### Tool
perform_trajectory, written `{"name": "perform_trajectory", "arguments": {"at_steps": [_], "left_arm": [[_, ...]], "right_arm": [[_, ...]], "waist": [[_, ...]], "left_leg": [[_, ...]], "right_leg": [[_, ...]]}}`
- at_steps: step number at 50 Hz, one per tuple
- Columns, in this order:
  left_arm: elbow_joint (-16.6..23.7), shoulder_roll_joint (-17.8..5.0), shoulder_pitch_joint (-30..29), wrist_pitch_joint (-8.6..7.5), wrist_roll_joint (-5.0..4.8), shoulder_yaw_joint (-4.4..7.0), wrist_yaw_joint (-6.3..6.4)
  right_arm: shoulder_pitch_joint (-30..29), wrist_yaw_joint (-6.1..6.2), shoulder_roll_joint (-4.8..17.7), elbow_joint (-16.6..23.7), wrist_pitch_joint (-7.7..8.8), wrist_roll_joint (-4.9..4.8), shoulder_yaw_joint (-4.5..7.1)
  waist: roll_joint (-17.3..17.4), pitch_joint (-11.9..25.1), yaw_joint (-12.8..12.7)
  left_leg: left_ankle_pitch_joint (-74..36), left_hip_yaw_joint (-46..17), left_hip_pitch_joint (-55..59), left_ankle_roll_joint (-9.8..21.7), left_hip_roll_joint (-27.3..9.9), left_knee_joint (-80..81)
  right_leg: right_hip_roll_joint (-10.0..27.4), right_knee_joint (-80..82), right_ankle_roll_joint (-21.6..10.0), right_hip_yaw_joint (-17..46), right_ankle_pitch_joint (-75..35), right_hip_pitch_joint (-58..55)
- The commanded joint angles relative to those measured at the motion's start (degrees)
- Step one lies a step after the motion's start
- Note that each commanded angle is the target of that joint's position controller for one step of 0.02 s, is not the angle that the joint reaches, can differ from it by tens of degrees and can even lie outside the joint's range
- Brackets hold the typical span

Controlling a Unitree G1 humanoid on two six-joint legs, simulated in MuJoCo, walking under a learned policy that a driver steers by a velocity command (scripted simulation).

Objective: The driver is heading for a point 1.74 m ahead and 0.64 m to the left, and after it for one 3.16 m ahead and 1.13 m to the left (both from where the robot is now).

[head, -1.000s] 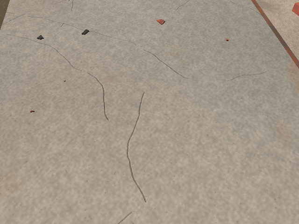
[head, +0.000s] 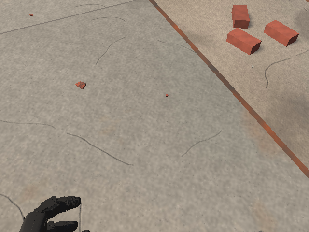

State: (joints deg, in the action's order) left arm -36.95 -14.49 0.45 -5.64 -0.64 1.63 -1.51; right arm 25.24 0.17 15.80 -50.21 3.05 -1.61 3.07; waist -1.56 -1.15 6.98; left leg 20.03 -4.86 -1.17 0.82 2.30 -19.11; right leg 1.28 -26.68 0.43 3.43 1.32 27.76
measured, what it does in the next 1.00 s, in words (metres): walks ahead, turning left: right foot, then left foot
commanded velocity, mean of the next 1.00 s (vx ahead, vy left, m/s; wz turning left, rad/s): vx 0.50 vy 0.00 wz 0.52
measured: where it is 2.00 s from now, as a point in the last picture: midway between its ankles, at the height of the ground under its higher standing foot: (68, 140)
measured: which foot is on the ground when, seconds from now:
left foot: down 0.00-0.02, up 0.04-0.50, down 0.52-1.00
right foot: up 0.00-0.00, down 0.02-0.54, up 0.56-1.00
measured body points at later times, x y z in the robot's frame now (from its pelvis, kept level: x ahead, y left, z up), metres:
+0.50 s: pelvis +0.25 +0.03 -0.01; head +0.28 +0.06 +0.44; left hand +0.19 +0.33 -0.14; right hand +0.53 -0.13 -0.09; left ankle +0.36 +0.18 -0.73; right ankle +0.13 -0.13 -0.74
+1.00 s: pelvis +0.52 +0.14 +0.00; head +0.53 +0.16 +0.44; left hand +0.59 +0.47 -0.08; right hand +0.71 -0.09 -0.11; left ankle +0.36 +0.17 -0.74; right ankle +0.71 +0.11 -0.73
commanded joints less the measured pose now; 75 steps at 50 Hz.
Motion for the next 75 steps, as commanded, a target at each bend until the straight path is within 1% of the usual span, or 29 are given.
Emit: {"name": "perform_trajectory", "arguments": {"at_steps": [1, 2, 3, 4, 5, 8, 16, 22, 24, 26, 27, 28, 29, 30, 31, 33, 42, 47, 50, 51, 52, 53, 54, 57, 65, 70, 73, 74, 75], "left_arm": [[0.59, -10.92, 12.56, -1.31, 0.73, 4.42, 0.91], [-0.37, -15.45, 21.94, -0.80, 1.29, 5.50, 1.52], [-1.74, -16.65, 23.39, 0.12, 1.20, 5.76, 1.00], [-1.33, -10.90, 21.18, 0.22, 0.72, 4.46, 0.92], [-1.30, -8.33, 18.09, 0.19, 0.42, 3.61, 1.03], [-2.18, -5.45, 10.99, -0.24, 1.35, 2.76, 0.81], [-5.79, -9.71, 11.22, -0.72, 1.02, 4.49, 1.70], [-8.49, -13.02, 15.23, 1.03, -0.75, 5.65, 1.90], [-8.57, -14.83, 14.84, 1.85, -1.27, 6.16, 2.11], [-8.23, -13.50, 14.87, 2.53, -1.19, 5.48, 2.44], [-6.34, -8.31, 17.40, 2.12, 1.27, 3.71, 2.37], [-3.76, -5.04, 18.45, 0.25, 1.40, 2.08, 1.82], [-3.00, -10.72, 12.06, -1.24, -0.82, 3.33, 1.12], [-1.98, -10.84, 9.33, -2.11, -1.81, 3.22, 0.87], [-2.60, -10.02, 9.29, -2.43, -0.68, 3.08, 1.40], [-3.46, -10.68, 10.91, -1.45, 0.94, 3.70, 1.68], [0.06, -5.82, -1.80, -0.32, 0.98, 1.95, 0.92], [0.91, -7.95, -3.73, -1.50, 0.42, 2.45, -0.47], [-1.02, -9.51, 3.00, -1.91, 0.69, 3.33, -0.39], [-2.41, -11.39, 9.15, -2.10, 1.25, 4.14, -0.13], [-3.23, -15.24, 17.19, -2.14, 1.90, 5.02, -0.11], [-6.10, -17.19, 22.17, -1.32, 0.92, 5.88, -0.86], [-5.71, -12.32, 21.42, -1.18, -1.08, 4.40, -1.26], [-3.90, -9.19, 14.33, 0.01, 0.22, 3.14, -0.70], [-5.06, -11.76, 17.58, 1.31, -0.71, 3.97, 1.84], [-6.13, -11.48, 21.87, 2.67, -1.23, 4.11, 2.42], [-5.56, -10.61, 20.60, 3.15, -1.11, 4.10, 2.56], [-4.99, -8.73, 20.03, 3.03, -0.71, 3.48, 2.43], [-3.75, -4.90, 20.22, 2.77, 0.37, 2.20, 2.25]], "right_arm": [[-3.51, 0.41, 7.91, 4.23, 0.37, 0.56, 1.48], [-2.22, 0.38, 3.34, 6.10, 0.76, 2.32, 0.02], [3.96, 0.33, 1.40, 7.54, 1.54, 0.03, -0.66], [0.37, 0.56, 7.67, 6.43, 1.39, -1.19, 0.95], [-4.40, 0.52, 9.26, 7.45, 1.11, -1.09, 1.62], [-6.20, 0.12, 6.06, 8.03, -0.34, -0.11, 1.74], [-14.99, -1.73, 2.80, 12.32, -1.19, 0.31, 0.62], [-23.41, -3.35, 4.27, 16.78, -1.46, 0.46, 0.76], [-20.65, -3.41, 6.19, 17.08, -1.83, 0.70, 1.81], [-4.33, -2.47, 11.69, 12.77, -2.37, 0.33, 5.12], [1.09, -1.16, 17.92, 11.74, -2.88, -0.16, 6.81], [-1.88, -1.57, 20.08, 14.35, -1.86, -0.02, 6.28], [-2.19, -2.20, 14.70, 14.66, -0.88, 0.28, 4.73], [-3.67, -2.21, 12.48, 14.23, -0.16, 0.58, 4.03], [-7.35, -2.11, 11.08, 14.45, 0.14, 0.65, 3.57], [-12.17, -1.61, 8.50, 16.03, 0.25, 1.61, 2.61], [-6.64, 0.81, 10.68, 13.15, 0.06, 0.50, 3.40], [-3.28, 1.11, 9.44, 10.80, -0.49, 0.36, 3.15], [-4.11, 0.92, 8.98, 10.21, -0.89, 0.84, 2.97], [-4.17, 0.75, 7.24, 10.47, -0.90, 1.18, 2.24], [-0.22, 0.86, 4.90, 11.23, -0.67, 2.01, 1.16], [5.19, 0.75, 3.11, 11.14, 0.04, 0.77, 0.50], [0.88, 0.64, 7.93, 11.31, 0.58, 0.48, 1.13], [-12.52, 0.36, 8.29, 14.49, 2.17, 1.93, 1.51], [-20.54, -0.35, 3.00, 16.57, 2.85, 2.11, -0.21], [-26.21, -1.05, 4.90, 17.89, 3.70, 1.06, 0.44], [-21.09, -0.72, 7.06, 16.56, 4.16, 0.92, 1.72], [-15.80, -0.24, 8.74, 15.60, 4.27, 1.42, 2.53], [-6.97, 0.31, 12.15, 14.66, 4.13, 2.10, 3.46]], "waist": [[5.71, 8.25, -11.59], [-4.18, 17.81, -14.05], [-19.85, 22.61, -11.10], [-10.26, 14.99, -12.34], [-6.75, 8.25, -12.21], [-5.34, 1.34, -7.64], [-1.43, -1.55, -8.29], [-1.07, -3.68, -10.20], [-2.77, -0.61, -7.64], [-0.62, 8.29, 0.95], [11.41, 12.61, 0.43], [17.77, 21.44, -3.50], [9.26, 18.94, 0.11], [7.86, 11.67, -0.86], [2.97, 7.34, -3.62], [4.94, 4.74, -7.25], [5.89, 0.31, -3.58], [7.24, 0.16, -2.89], [9.41, 1.68, -6.25], [7.93, 6.85, -9.02], [-0.84, 16.29, -10.07], [-17.64, 19.49, -8.85], [-10.84, 14.16, -10.39], [-0.35, 0.83, -9.55], [-3.47, 0.95, -9.68], [-3.88, 0.78, -10.89], [-4.92, 2.00, -6.91], [-4.11, 5.31, -4.10], [3.33, 12.90, -0.72]], "left_leg": [[-23.55, -7.75, -10.90, 5.40, -8.83, -13.10], [-5.19, -3.01, -22.53, 2.78, -3.53, -31.53], [15.44, -0.84, -38.75, 1.01, 0.24, -45.93], [11.89, -3.45, -43.61, 0.72, -3.46, -52.06], [6.43, -2.37, -44.77, 0.70, -5.18, -52.57], [-2.01, -1.52, -38.16, -0.50, -9.59, -48.03], [-19.21, 1.50, -36.88, -1.48, -9.80, -28.70], [-15.64, 5.98, -35.75, 2.15, -7.63, -18.40], [-9.64, 9.44, -29.09, 4.49, -3.92, -17.73], [-11.99, 10.56, -4.93, 8.32, 1.29, -13.70], [-10.71, -10.33, 12.53, 14.02, -10.94, -11.52], [1.80, -42.12, 22.74, 23.78, -21.33, -0.40], [4.17, -39.41, 21.18, 20.72, -21.02, 3.34], [1.40, -31.35, 14.38, 18.52, -19.07, 3.17], [-4.49, -25.10, 5.90, 16.51, -16.46, 2.98], [-14.82, -18.53, -4.51, 15.30, -13.26, 4.66], [-16.09, -10.42, -12.99, 12.00, -7.65, 5.91], [-14.47, -15.76, -6.04, 10.91, -11.16, 0.37], [-27.81, -14.76, -2.18, 9.14, -11.28, -6.12], [-33.13, -11.76, -3.37, 7.57, -8.27, -15.38], [-22.08, -7.76, -14.10, 4.86, -3.35, -32.22], [9.56, -2.09, -33.06, 0.36, 3.81, -49.10], [11.33, -4.97, -40.62, 0.69, 0.40, -53.88], [0.22, -1.57, -40.97, 0.50, -5.00, -47.42], [-14.27, 1.74, -28.80, -3.83, -3.52, -18.96], [-19.87, 0.12, -21.85, -3.72, -1.20, -9.84], [-17.12, 0.38, -12.27, -1.05, -1.98, -5.48], [-15.44, -1.08, -3.62, 0.88, -4.77, -4.94], [-11.07, -10.86, 9.75, 4.49, -15.10, -5.24]], "right_leg": [[3.30, 1.23, -4.33, 1.76, 1.48, -25.85], [15.70, -1.47, -8.12, 13.73, 0.32, -42.78], [24.62, 6.43, -15.44, 36.58, 15.97, -51.04], [22.03, 9.41, -13.81, 34.56, 25.12, -44.98], [19.87, 10.37, -11.87, 25.74, 22.42, -38.16], [14.31, 15.49, -10.53, 11.09, 8.71, -23.40], [13.00, 19.48, -10.71, -6.37, -4.58, -21.57], [15.62, 15.53, -8.00, -11.63, -9.62, -30.12], [15.39, 7.28, -6.65, -13.73, -27.44, -32.01], [11.57, -15.75, -3.36, -16.91, -32.07, -23.57], [6.52, -36.51, 0.13, -17.46, -0.04, -3.80], [-3.89, -51.03, 1.95, -4.74, 33.62, 12.26], [-0.63, -53.21, 0.71, 2.14, 30.34, 18.28], [1.55, -50.22, -0.72, 1.13, 25.48, 19.97], [3.99, -44.99, -0.91, 1.16, 21.16, 16.96], [6.09, -38.59, -0.30, 1.66, 16.50, 9.46], [0.50, -8.57, 3.81, -0.19, -6.25, 3.65], [-0.11, -1.87, 1.49, 1.15, -4.65, 1.21], [-1.28, 0.83, -2.41, -2.41, 1.03, -6.01], [0.69, 0.18, -5.13, -0.90, 0.03, -15.85], [10.18, -2.54, -11.46, 12.59, -1.57, -33.80], [18.82, 6.80, -19.45, 37.75, 13.89, -46.53], [18.62, 10.82, -18.01, 42.48, 26.73, -44.65], [12.09, 12.80, -14.91, 26.12, 12.64, -27.16], [5.96, 15.24, -13.62, 14.35, -0.03, -15.83], [6.42, 11.40, -11.43, 17.96, 4.68, -16.20], [5.56, 5.52, -9.02, 20.07, 5.29, -15.77], [3.02, -1.27, -7.30, 17.99, 4.61, -13.10], [-0.96, -17.78, -5.09, 12.48, 13.94, -6.17]]}}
